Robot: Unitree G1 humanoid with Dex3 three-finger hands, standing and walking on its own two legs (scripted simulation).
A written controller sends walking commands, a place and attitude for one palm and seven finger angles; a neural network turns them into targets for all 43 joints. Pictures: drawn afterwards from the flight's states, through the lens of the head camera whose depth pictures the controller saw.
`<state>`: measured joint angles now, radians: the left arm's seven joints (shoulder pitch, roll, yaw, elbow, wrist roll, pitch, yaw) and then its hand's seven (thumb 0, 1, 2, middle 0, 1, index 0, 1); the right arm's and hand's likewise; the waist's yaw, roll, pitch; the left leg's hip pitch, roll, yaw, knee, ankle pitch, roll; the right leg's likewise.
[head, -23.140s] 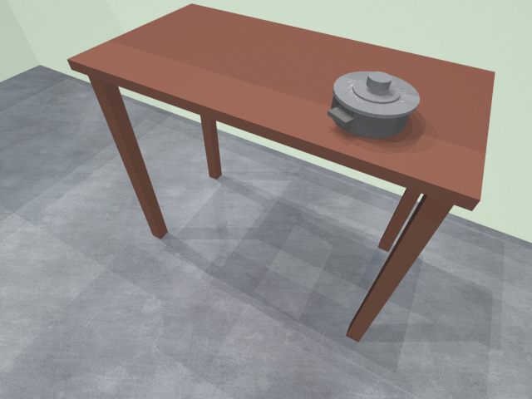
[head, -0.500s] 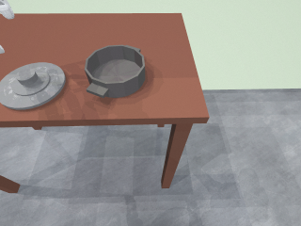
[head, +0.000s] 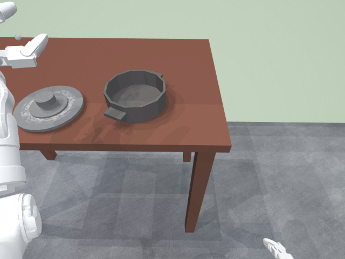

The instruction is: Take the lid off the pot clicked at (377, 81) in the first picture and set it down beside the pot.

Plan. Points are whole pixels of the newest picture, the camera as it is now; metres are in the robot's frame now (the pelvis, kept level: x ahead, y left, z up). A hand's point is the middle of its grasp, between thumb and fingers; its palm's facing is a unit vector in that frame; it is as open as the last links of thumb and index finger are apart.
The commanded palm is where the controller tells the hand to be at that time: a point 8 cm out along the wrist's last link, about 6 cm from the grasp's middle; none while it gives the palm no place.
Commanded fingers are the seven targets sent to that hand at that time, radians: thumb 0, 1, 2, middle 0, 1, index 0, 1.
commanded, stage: draw the hand back to the body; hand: left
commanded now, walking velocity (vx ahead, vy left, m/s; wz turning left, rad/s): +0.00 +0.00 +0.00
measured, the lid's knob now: (45, 99) +0.48 +0.36 +0.11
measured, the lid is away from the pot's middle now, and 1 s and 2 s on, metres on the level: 0.24 0.24 0.24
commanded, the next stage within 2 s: step back with the hand held close in 1.40 s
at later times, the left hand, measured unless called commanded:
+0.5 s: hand out of the picture +0.30 +0.26 +0.31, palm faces +0.54 -0.82 -0.18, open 8.3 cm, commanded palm +0.25 +0.29 +0.30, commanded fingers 0.00 0.87 0.90 -0.21 -0.31 -0.21 -0.31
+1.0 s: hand out of the picture +0.21 +0.24 +0.30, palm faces +0.52 -0.83 -0.22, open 7.4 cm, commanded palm +0.15 +0.28 +0.29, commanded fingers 0.00 0.90 0.90 -0.20 -0.30 -0.20 -0.30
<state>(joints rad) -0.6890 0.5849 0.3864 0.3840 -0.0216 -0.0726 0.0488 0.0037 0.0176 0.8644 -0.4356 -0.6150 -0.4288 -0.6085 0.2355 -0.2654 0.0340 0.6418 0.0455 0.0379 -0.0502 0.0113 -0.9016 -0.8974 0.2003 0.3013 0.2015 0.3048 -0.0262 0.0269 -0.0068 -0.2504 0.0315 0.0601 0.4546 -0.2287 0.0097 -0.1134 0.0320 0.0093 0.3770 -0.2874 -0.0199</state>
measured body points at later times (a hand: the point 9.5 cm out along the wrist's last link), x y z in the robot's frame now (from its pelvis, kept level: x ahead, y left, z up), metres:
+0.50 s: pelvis +0.00 -0.02 +0.00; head -0.01 -0.04 +0.45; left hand +0.27 +0.30 +0.31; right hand +0.20 -0.25 -0.09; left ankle +0.00 +0.11 -0.74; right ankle -0.06 -0.11 -0.74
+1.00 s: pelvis -0.01 -0.01 +0.00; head -0.04 -0.03 +0.45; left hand +0.18 +0.28 +0.30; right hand +0.18 -0.23 -0.09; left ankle +0.00 +0.11 -0.74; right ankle -0.06 -0.11 -0.74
